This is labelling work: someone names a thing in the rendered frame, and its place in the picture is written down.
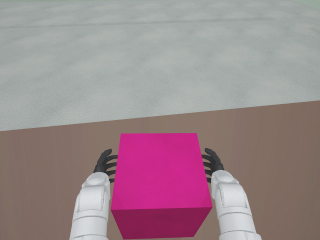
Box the robot left hand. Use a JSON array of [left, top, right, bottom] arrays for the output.
[[93, 149, 118, 183]]

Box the robot left forearm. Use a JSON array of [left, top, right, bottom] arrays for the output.
[[69, 172, 111, 240]]

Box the carton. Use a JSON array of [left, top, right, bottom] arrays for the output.
[[110, 133, 213, 240]]

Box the robot right forearm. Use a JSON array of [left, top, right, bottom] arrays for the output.
[[211, 170, 262, 240]]

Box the robot right hand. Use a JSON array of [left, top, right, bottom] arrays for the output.
[[201, 148, 224, 183]]

